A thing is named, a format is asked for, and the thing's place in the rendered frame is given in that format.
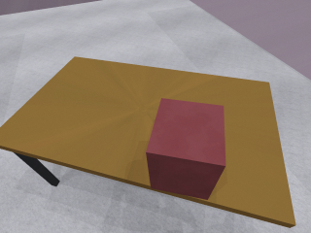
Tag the table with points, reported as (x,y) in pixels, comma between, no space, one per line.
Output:
(97,116)

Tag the carton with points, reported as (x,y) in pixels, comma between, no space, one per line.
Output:
(186,150)

